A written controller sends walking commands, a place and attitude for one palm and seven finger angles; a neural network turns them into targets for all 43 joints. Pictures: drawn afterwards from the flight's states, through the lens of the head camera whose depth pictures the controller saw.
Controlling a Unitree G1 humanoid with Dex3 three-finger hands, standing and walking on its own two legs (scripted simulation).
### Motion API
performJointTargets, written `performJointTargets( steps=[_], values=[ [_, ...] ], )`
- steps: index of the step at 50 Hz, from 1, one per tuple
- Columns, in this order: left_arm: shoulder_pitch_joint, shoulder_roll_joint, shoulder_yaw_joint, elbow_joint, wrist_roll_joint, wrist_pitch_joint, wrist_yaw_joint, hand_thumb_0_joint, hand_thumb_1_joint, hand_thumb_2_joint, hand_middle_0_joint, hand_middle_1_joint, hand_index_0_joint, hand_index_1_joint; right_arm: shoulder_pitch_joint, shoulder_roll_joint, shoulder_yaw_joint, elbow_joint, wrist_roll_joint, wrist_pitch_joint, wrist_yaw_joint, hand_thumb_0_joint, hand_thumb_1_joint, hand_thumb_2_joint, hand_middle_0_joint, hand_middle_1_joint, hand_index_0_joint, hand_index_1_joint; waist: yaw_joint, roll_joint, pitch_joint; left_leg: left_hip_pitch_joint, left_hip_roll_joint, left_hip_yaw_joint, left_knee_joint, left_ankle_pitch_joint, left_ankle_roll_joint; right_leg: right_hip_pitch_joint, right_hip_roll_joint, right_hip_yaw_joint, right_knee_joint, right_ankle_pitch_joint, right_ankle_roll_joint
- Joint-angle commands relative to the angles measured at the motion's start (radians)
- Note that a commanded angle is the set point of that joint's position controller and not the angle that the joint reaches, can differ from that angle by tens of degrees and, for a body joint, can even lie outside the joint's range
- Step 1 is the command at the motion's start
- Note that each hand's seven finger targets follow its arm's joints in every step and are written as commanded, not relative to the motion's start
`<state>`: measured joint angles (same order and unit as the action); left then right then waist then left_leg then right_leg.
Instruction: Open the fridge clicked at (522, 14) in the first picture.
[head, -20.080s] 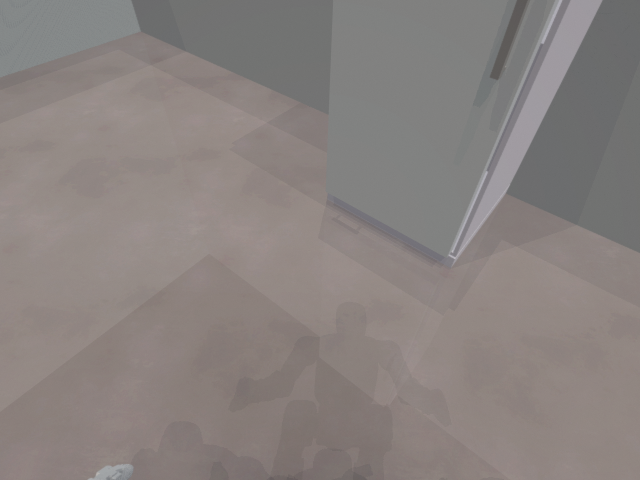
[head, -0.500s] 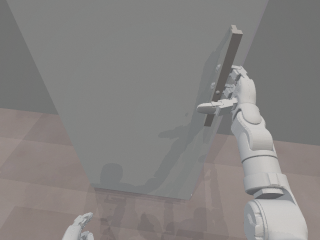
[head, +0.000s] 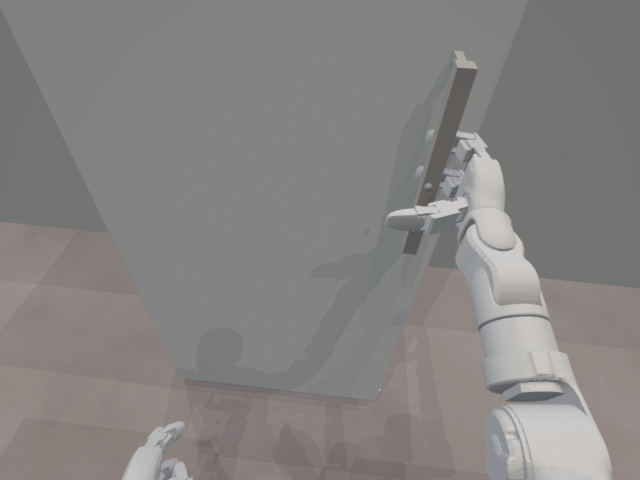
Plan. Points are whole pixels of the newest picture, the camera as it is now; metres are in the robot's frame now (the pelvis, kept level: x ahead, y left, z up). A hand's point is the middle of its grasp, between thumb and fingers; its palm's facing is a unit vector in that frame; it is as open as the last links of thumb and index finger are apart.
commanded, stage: slide the fingers in behind the handle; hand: right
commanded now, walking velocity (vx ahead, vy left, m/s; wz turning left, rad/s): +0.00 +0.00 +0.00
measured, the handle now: (430, 166) +0.48 -0.12 +0.18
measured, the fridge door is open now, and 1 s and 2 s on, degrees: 0 0 5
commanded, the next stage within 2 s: grip the handle and tug to test in 0.02 s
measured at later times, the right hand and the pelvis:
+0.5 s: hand (428, 186) +0.42 -0.10 +0.19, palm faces +0.07 +1.00 +0.01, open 10.9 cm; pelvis +0.00 +0.00 +0.00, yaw -1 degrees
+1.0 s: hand (424, 183) +0.42 -0.10 +0.19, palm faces +0.06 +1.00 +0.03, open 6.3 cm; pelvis +0.00 +0.00 +0.00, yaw +0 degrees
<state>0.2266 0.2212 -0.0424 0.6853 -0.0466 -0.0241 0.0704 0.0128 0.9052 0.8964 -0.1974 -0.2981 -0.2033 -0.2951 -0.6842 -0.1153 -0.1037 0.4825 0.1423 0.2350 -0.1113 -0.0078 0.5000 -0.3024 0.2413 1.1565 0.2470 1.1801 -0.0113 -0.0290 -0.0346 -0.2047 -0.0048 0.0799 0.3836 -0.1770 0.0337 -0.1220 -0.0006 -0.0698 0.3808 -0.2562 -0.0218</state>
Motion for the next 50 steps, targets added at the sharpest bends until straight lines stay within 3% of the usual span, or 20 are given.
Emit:
performJointTargets(
  steps=[1,6,10,11,18,21,22,26,28,31,32,35,36,37,39,41,44,46,49,50],
  values=[
    [-0.093,0.113,0.041,-0.14,0.004,-0.049,0.002,0.0,0.9,0.9,-0.2,-0.3,-0.2,-0.3,-0.456,-0.08,0.005,-0.238,0.004,-0.079,0.022,0.0,0.5,-0.3,0.3,1.2,0.3,1.2,-0.004,0.089,-0.303,0.187,0.006,-0.049,0.001,0.348,0.007,0.038,-0.011,0.05,-0.013,0.355,-0.001],
    [-0.097,0.112,0.04,-0.147,0.005,-0.047,0.0,0.0,0.9,0.9,-0.2,-0.3,-0.2,-0.3,-0.476,-0.078,0.015,-0.287,0.002,-0.088,0.028,0.0,0.5,-0.3,0.3,1.2,0.3,1.2,-0.005,0.057,-0.33,0.2,0.008,-0.048,0.01,0.376,0.01,0.055,-0.01,0.051,-0.009,0.393,0.003],
    [-0.096,0.104,0.036,-0.139,0.003,-0.047,-0.001,0.0,0.9,0.9,-0.2,-0.3,-0.2,-0.3,-0.508,-0.025,0.063,-0.277,0.0,-0.08,0.025,0.0,0.313,-0.38,0.32,1.227,0.32,1.227,0.012,0.051,-0.3,0.162,0.005,-0.047,0.004,0.345,0.009,0.058,-0.01,0.055,-0.007,0.363,0.004],
    [-0.095,0.111,0.04,-0.139,0.003,-0.046,0.0,0.0,0.9,0.9,-0.2,-0.3,-0.2,-0.3,-0.51,-0.051,0.046,-0.267,-0.002,-0.082,0.022,0.0,0.267,-0.4,0.325,1.233,0.325,1.233,0.01,0.067,-0.298,0.17,0.006,-0.045,0.002,0.335,0.009,0.053,-0.013,0.058,-0.01,0.361,0.005],
    [-0.095,0.106,0.036,-0.133,0.006,-0.045,0.004,0.0,0.9,0.9,-0.2,-0.3,-0.2,-0.3,-0.528,-0.053,0.04,-0.261,-0.001,-0.081,0.023,0.0,-0.06,-0.54,0.36,1.28,0.36,1.28,0.012,0.053,-0.31,0.174,0.007,-0.049,0.002,0.345,0.009,0.05,-0.007,0.056,-0.01,0.357,0.002],
    [-0.091,0.114,0.039,-0.134,0.004,-0.043,0.005,0.0,0.9,0.9,-0.2,-0.3,-0.2,-0.3,-0.509,-0.071,0.024,-0.234,0.002,-0.081,0.024,0.0,-0.2,-0.6,0.375,1.3,0.375,1.3,0.006,0.09,-0.304,0.181,0.007,-0.044,-0.001,0.328,0.007,0.038,-0.009,0.058,-0.014,0.345,0.001],
    [-0.099,0.107,0.037,-0.138,0.004,-0.047,0.005,0.0,0.9,0.9,-0.2,-0.3,-0.2,-0.3,-0.534,-0.042,0.052,-0.255,0.002,-0.084,0.028,0.0,-0.247,-0.62,0.38,1.307,0.38,1.307,0.012,0.048,-0.31,0.171,0.008,-0.051,0.001,0.335,0.008,0.052,-0.007,0.054,-0.011,0.347,0.0],
    [-0.087,0.114,0.038,-0.131,0.004,-0.045,0.007,0.0,0.9,0.9,-0.2,-0.3,-0.2,-0.3,-0.513,-0.092,0.002,-0.213,0.003,-0.084,0.025,0.0,-0.433,-0.7,0.4,1.333,0.4,1.333,0.003,0.08,-0.303,0.18,0.007,-0.047,-0.002,0.326,0.008,0.034,-0.007,0.057,-0.013,0.339,0.001],
    [-0.092,0.106,0.036,-0.135,0.003,-0.049,0.004,0.0,0.9,0.9,-0.2,-0.3,-0.2,-0.3,-0.529,-0.046,0.038,-0.231,0.008,-0.087,0.031,0.0,-0.527,-0.74,0.41,1.347,0.41,1.347,0.009,0.045,-0.309,0.172,0.007,-0.05,0.002,0.341,0.01,0.045,-0.005,0.054,-0.008,0.351,0.001],
    [-0.088,0.114,0.039,-0.136,0.003,-0.047,0.003,0.0,0.9,0.9,-0.2,-0.3,-0.2,-0.3,-0.484,-0.078,0.008,-0.206,0.008,-0.088,0.029,0.0,-0.667,-0.8,0.425,1.367,0.425,1.367,-0.002,0.093,-0.305,0.183,0.006,-0.046,0.002,0.339,0.008,0.033,-0.01,0.056,-0.012,0.353,0.001],
    [-0.091,0.11,0.034,-0.134,0.001,-0.046,0.002,0.0,0.9,0.9,-0.2,-0.3,-0.2,-0.3,-0.516,-0.047,0.045,-0.218,0.007,-0.088,0.034,0.0,-0.713,-0.82,0.43,1.373,0.43,1.373,0.01,0.068,-0.289,0.169,0.006,-0.046,0.002,0.339,0.009,0.036,-0.01,0.056,-0.014,0.353,0.001],
    [-0.081,0.107,0.036,-0.127,0.002,-0.048,0.002,0.0,0.9,0.9,-0.2,-0.3,-0.2,-0.3,-0.551,-0.034,0.051,-0.199,0.005,-0.082,0.031,0.0,-0.853,-0.88,0.445,1.393,0.445,1.393,0.02,0.061,-0.282,0.144,0.005,-0.047,0.0,0.32,0.008,0.039,-0.007,0.058,-0.008,0.333,0.002],
    [-0.077,0.115,0.041,-0.129,0.002,-0.048,0.004,0.0,0.9,0.9,-0.2,-0.3,-0.2,-0.3,-0.537,-0.068,0.026,-0.193,0.002,-0.087,0.027,0.0,-0.9,-0.9,0.45,1.4,0.45,1.4,0.012,0.089,-0.299,0.162,0.004,-0.043,0.0,0.313,0.008,0.038,-0.01,0.061,-0.011,0.339,0.003],
    [-0.084,0.111,0.038,-0.134,0.002,-0.049,0.004,0.0,0.9,0.9,-0.2,-0.3,-0.2,-0.3,-0.54,-0.051,0.038,-0.207,0.004,-0.088,0.029,0.0,-0.9,-0.9,0.45,1.4,0.45,1.4,0.009,0.048,-0.308,0.162,0.006,-0.049,0.004,0.324,0.009,0.041,-0.007,0.056,-0.01,0.342,0.001],
    [-0.075,0.108,0.037,-0.123,0.003,-0.049,0.004,0.0,0.9,0.9,-0.2,-0.3,-0.2,-0.3,-0.562,-0.044,0.044,-0.193,0.002,-0.086,0.029,0.0,-0.9,-0.9,0.45,1.4,0.45,1.4,0.02,0.052,-0.298,0.145,0.004,-0.046,0.003,0.319,0.009,0.043,-0.008,0.059,-0.007,0.339,0.004],
    [-0.075,0.116,0.039,-0.124,0.003,-0.045,0.006,0.0,0.9,0.9,-0.2,-0.3,-0.2,-0.3,-0.524,-0.081,0.007,-0.153,0.003,-0.082,0.022,0.0,-0.9,-0.9,0.45,1.4,0.45,1.4,0.01,0.097,-0.283,0.152,0.004,-0.044,-0.002,0.3,0.006,0.025,-0.009,0.061,-0.011,0.323,0.001],
    [-0.078,0.108,0.033,-0.123,0.004,-0.045,0.007,0.0,0.9,0.9,-0.2,-0.3,-0.2,-0.3,-0.545,-0.074,0.008,-0.155,0.002,-0.082,0.017,0.0,-0.9,-0.9,0.45,1.4,0.45,1.4,0.01,0.074,-0.285,0.156,0.007,-0.052,-0.005,0.295,0.005,0.008,-0.003,0.053,-0.014,0.295,-0.003],
    [-0.072,0.115,0.037,-0.124,0.006,-0.041,0.009,0.0,0.9,0.9,-0.2,-0.3,-0.2,-0.3,-0.531,-0.122,-0.03,-0.138,-0.004,-0.086,0.011,0.0,-0.9,-0.9,0.45,1.4,0.45,1.4,0.003,0.107,-0.281,0.169,0.008,-0.05,-0.008,0.294,0.003,0.0,-0.006,0.056,-0.018,0.298,-0.005],
    [-0.079,0.103,0.034,-0.132,0.004,-0.043,0.004,0.0,0.9,0.9,-0.2,-0.3,-0.2,-0.3,-0.524,-0.086,-0.002,-0.18,-0.007,-0.097,0.016,0.0,-0.9,-0.9,0.45,1.4,0.45,1.4,-0.001,0.05,-0.304,0.176,0.008,-0.054,0.001,0.322,0.01,0.014,-0.005,0.049,-0.013,0.325,0.0],
    [-0.078,0.102,0.033,-0.13,0.003,-0.043,0.003,0.0,0.9,0.9,-0.2,-0.3,-0.2,-0.3,-0.544,-0.066,0.02,-0.176,-0.006,-0.096,0.018,0.0,-0.9,-0.9,0.45,1.4,0.45,1.4,0.011,0.049,-0.294,0.161,0.008,-0.053,-0.002,0.317,0.008,0.019,-0.006,0.049,-0.012,0.319,0.001]
  ],
)
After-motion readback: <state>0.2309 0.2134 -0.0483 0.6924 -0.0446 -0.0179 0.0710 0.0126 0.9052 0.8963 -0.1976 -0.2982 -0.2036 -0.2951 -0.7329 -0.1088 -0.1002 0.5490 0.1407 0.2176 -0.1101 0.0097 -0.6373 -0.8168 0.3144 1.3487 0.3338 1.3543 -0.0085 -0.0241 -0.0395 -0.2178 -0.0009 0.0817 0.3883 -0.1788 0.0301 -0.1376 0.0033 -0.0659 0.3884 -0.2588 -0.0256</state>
